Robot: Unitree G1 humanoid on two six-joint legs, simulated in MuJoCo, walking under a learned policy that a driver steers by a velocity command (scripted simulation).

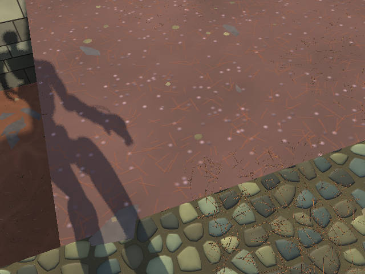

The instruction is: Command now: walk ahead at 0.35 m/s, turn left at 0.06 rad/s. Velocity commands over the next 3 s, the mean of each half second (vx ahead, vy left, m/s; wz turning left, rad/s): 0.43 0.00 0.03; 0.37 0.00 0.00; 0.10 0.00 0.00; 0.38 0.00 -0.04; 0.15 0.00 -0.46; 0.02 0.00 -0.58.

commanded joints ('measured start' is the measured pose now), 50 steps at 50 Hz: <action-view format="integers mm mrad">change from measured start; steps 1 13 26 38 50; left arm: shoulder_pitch -38 -87 -400 -93 -154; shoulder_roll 184 168 65 162 164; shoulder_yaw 48 29 -4 38 28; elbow -71 -127 -204 -117 -9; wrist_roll -7 -36 -9 9 18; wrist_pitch -14 -51 -53 -40 -29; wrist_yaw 4 -17 -62 -43 -25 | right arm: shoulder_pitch -165 155 215 130 -4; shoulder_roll -11 -126 -148 -139 -45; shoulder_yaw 3 -29 -29 -10 7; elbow -107 -14 78 37 23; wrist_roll -1 -12 3 27 -17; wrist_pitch -42 -60 -49 -66 -7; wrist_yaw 20 14 -16 -14 -25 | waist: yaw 28 -107 -132 26 -30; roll -179 86 26 -76 -95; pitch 54 13 107 -119 -73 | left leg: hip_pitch -78 541 405 -222 88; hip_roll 19 306 198 46 69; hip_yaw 35 -489 -85 -98 -37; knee -175 -701 -786 418 -232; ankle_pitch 92 -115 390 -67 347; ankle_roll -18 236 199 16 -51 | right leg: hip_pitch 24 -689 -523 228 -71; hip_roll -167 -75 -44 -298 -148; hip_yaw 162 68 -27 446 14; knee -220 828 208 -78 -130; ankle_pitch -4 -72 394 243 714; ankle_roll -168 -42 18 -269 -212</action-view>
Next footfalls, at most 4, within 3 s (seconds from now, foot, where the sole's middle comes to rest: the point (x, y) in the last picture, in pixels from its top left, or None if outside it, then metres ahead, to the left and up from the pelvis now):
0.16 left None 0.16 0.14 -0.78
0.68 right None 0.51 -0.08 -0.78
1.12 left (167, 239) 0.65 0.15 -0.78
1.88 left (165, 199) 0.82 0.17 -0.78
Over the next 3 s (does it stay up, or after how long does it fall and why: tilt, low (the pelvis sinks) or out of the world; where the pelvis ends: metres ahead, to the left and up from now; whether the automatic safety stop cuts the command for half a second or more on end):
stays up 0.89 0.08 0.00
